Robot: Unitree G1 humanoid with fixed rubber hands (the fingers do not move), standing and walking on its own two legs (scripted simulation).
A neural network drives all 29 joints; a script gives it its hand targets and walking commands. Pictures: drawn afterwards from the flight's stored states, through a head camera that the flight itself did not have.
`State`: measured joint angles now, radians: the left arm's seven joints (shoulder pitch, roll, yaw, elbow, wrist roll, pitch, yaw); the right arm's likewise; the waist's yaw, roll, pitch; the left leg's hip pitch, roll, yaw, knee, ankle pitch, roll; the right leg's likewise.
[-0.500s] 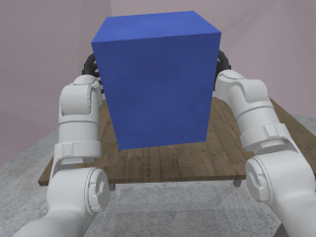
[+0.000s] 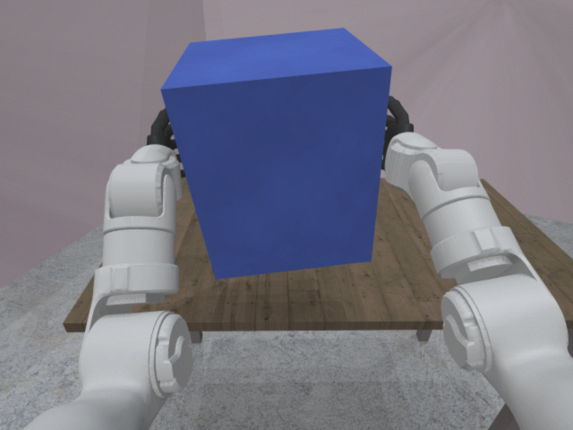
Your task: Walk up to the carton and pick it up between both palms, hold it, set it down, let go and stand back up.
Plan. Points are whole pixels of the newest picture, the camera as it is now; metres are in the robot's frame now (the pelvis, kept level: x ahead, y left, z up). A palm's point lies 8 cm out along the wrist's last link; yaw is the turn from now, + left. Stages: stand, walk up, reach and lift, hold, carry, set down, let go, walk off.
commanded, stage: hold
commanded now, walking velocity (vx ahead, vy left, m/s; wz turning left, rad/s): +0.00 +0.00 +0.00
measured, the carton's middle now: (280, 151) +0.40 +0.01 +0.29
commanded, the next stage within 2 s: none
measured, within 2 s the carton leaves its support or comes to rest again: neither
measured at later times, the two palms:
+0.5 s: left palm (168, 149) +0.38 +0.15 +0.31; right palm (402, 147) +0.37 -0.15 +0.31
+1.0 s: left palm (174, 165) +0.37 +0.15 +0.28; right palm (405, 158) +0.37 -0.15 +0.29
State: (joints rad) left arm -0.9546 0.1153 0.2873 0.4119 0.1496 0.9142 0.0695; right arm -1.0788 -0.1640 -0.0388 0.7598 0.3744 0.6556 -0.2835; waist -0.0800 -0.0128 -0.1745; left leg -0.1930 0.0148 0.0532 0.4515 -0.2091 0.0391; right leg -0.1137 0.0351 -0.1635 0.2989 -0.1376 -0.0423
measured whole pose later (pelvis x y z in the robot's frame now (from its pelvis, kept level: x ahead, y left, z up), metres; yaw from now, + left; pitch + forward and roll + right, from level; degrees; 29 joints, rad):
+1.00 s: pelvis +0.00 +0.00 +0.00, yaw -1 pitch -3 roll -2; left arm -0.91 0.08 0.28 0.35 0.16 0.93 0.08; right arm -1.02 -0.18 -0.02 0.69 0.40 0.67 -0.29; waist -0.09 0.00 -0.16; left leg -0.18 0.02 0.06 0.46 -0.22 0.04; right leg -0.10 0.04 -0.15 0.30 -0.15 -0.04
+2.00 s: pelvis +0.00 +0.01 +0.00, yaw -1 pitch -2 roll -2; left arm -1.01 0.10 0.31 0.47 0.15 0.89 0.09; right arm -1.09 -0.18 -0.05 0.77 0.36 0.65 -0.27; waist -0.06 0.02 -0.18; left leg -0.21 0.01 0.07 0.44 -0.20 0.05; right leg -0.14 0.03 -0.14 0.31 -0.13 -0.03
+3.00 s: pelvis +0.00 +0.00 +0.00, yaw -1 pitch -1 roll -2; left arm -1.04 0.12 0.31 0.52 0.14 0.88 0.08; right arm -1.14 -0.18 -0.06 0.82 0.34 0.66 -0.27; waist -0.06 -0.01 -0.19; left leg -0.21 0.01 0.06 0.43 -0.20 0.04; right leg -0.15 0.03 -0.14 0.30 -0.13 -0.04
